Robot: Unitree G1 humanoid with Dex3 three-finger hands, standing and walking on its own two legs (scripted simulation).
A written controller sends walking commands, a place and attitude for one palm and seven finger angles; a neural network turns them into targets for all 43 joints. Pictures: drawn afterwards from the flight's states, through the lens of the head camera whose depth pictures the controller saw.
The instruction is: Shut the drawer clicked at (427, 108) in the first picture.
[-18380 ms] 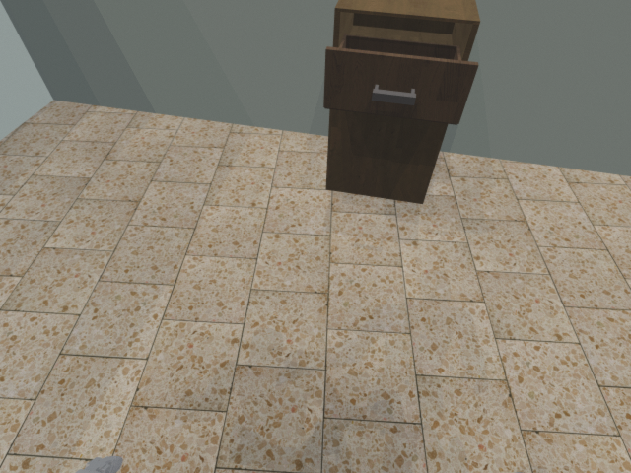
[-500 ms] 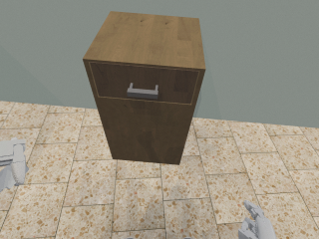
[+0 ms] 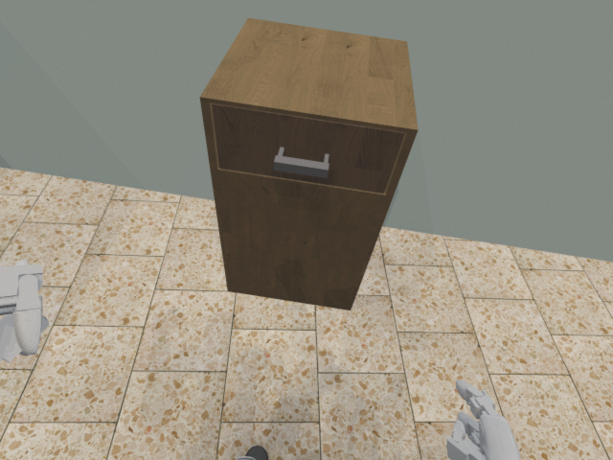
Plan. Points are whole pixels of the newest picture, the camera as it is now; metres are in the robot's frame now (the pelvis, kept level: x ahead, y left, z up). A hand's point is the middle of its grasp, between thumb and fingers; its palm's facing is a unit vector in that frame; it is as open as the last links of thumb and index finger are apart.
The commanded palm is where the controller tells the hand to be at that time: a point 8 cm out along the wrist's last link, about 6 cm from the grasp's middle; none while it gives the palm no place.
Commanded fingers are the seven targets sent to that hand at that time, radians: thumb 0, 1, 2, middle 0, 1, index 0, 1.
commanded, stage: stop stepping back and stand still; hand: left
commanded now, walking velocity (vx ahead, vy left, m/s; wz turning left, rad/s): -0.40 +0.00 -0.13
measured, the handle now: (302, 160) +0.73 +0.03 -0.07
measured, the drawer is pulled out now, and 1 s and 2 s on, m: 0.00 0.00 0.00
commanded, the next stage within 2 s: let the arm hang, fingers relaxed in 1.58 s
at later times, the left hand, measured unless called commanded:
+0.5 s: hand out of the picture +0.13 +0.26 +0.18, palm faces +0.31 -0.85 -0.42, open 3.2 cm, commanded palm +0.11 +0.29 +0.18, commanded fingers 0.00 0.90 0.90 -1.40 -1.60 -1.40 -1.60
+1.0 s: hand (14, 381) +0.16 +0.25 +0.16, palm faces +0.29 -0.85 -0.44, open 3.2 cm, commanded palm +0.11 +0.29 +0.18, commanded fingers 0.00 0.90 0.90 -1.40 -1.60 -1.40 -1.60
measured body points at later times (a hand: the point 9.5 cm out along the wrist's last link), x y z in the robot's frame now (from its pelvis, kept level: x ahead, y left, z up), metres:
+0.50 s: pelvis -0.06 +0.04 +0.00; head -0.08 +0.07 +0.44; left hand +0.11 +0.31 +0.20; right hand +0.05 -0.22 -0.08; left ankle -0.01 +0.14 -0.73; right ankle -0.10 -0.09 -0.74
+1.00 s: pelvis -0.06 +0.03 +0.00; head -0.07 +0.04 +0.45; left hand +0.14 +0.29 +0.18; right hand +0.04 -0.23 -0.10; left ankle -0.01 +0.15 -0.74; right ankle -0.08 -0.06 -0.74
